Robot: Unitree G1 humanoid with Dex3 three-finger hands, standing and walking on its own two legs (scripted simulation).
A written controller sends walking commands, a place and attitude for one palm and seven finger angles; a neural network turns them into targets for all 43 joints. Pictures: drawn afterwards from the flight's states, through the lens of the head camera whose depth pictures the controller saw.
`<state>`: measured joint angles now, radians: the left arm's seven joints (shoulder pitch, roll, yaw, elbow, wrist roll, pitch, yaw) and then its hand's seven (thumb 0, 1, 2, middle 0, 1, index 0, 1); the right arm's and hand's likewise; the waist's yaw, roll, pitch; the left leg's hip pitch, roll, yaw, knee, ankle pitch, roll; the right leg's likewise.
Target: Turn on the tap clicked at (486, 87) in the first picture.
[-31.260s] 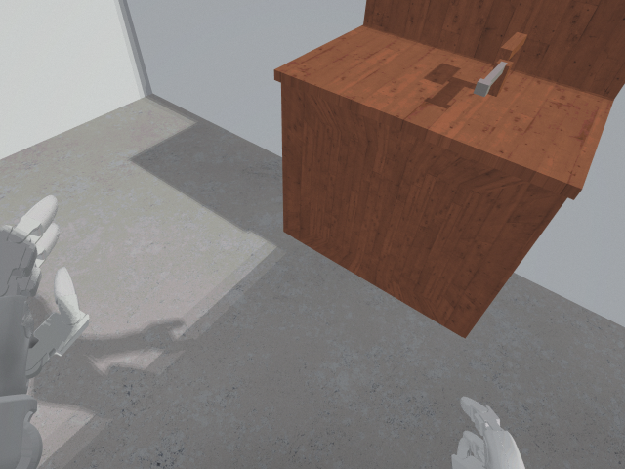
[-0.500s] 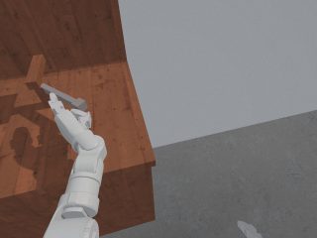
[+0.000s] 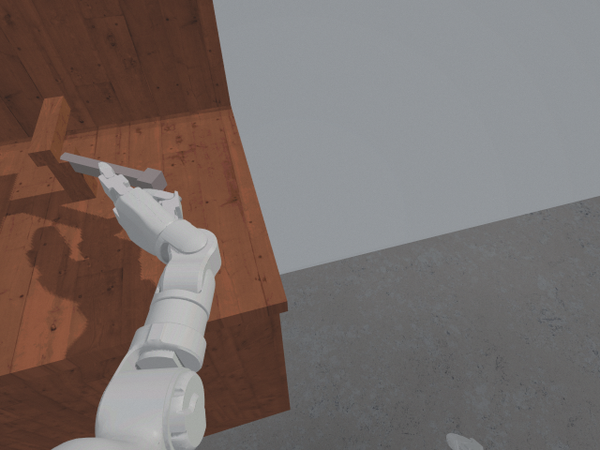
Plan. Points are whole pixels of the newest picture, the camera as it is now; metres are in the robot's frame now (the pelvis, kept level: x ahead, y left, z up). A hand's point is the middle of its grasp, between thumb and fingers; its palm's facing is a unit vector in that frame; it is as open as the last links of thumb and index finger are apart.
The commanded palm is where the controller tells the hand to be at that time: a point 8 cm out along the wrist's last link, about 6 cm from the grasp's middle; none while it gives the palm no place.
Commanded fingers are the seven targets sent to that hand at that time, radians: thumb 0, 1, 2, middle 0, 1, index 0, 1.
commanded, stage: push the lever round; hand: left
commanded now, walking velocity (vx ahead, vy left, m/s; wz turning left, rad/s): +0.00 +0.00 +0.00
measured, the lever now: (152, 182) +0.46 +0.24 +0.10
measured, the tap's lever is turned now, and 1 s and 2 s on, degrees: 56 74 75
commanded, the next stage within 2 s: lift the hand up off the lever in 0.60 s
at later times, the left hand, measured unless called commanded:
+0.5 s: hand (191, 181) +0.47 +0.18 +0.10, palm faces +0.81 -0.58 -0.14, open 7.5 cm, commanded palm +0.42 +0.20 +0.10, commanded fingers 0.00 0.90 0.90 -0.15 -0.15 -0.15 -0.15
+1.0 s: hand (190, 173) +0.48 +0.18 +0.10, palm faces +0.81 -0.58 -0.12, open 7.7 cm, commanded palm +0.42 +0.20 +0.11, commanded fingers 0.00 0.90 0.90 -0.15 -0.15 -0.15 -0.15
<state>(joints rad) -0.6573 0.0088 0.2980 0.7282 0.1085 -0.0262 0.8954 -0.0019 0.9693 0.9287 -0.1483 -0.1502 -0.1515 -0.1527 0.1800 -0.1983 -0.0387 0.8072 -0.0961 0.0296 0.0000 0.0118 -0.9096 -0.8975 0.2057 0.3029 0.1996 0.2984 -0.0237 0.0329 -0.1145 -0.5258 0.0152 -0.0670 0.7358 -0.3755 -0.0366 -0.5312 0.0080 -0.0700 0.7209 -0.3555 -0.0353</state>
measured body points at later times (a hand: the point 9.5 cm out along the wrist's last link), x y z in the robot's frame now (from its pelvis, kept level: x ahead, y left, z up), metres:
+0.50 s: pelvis +0.00 +0.00 -0.01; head +0.05 -0.01 +0.44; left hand +0.42 +0.21 +0.11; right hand +0.06 -0.25 -0.15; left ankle -0.01 +0.14 -0.71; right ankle +0.00 -0.10 -0.71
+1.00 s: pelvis +0.01 +0.00 +0.00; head +0.06 -0.01 +0.44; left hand +0.43 +0.21 +0.11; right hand +0.05 -0.25 -0.14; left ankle -0.01 +0.14 -0.71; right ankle +0.00 -0.10 -0.71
